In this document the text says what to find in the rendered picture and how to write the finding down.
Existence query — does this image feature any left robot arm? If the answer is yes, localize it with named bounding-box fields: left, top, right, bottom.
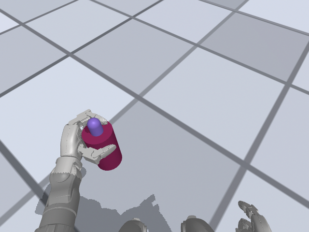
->
left=35, top=156, right=82, bottom=232

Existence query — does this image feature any bottle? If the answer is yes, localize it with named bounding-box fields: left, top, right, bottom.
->
left=82, top=117, right=122, bottom=171

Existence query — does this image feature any right robot hand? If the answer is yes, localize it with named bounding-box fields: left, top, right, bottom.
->
left=236, top=201, right=272, bottom=232

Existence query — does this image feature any left robot hand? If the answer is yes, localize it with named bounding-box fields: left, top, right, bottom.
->
left=60, top=109, right=116, bottom=165

